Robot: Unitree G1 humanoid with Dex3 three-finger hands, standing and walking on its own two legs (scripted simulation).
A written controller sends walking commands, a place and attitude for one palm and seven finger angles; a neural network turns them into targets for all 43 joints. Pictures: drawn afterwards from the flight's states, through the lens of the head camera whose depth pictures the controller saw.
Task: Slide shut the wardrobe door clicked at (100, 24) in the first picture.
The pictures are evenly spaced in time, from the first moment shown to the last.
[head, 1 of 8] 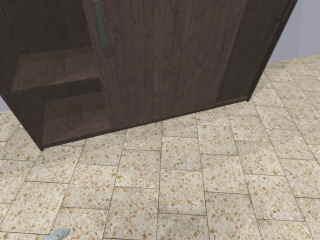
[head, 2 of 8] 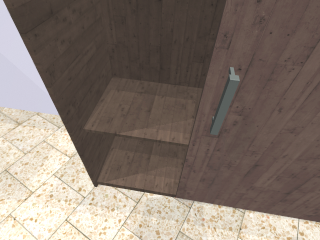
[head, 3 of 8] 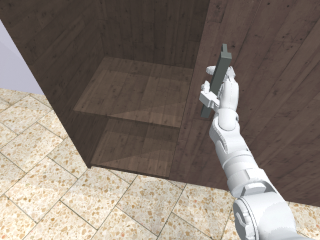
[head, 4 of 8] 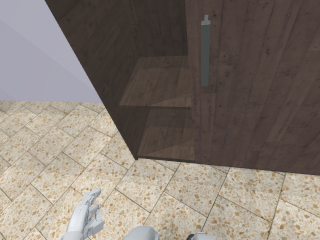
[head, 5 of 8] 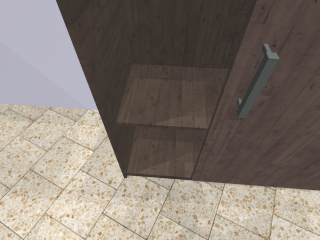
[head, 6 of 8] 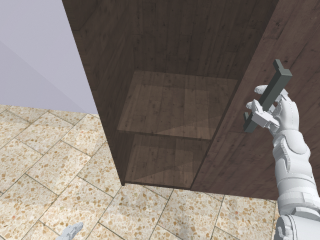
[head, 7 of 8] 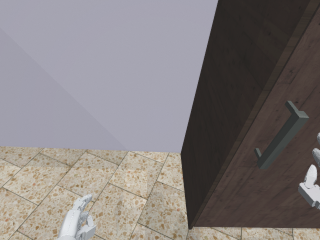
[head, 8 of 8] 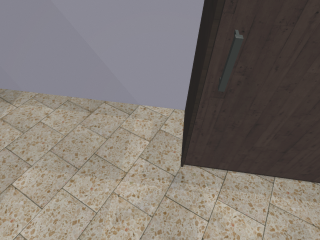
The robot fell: no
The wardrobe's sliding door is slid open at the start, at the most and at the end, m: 0.51 0.51 0.00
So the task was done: yes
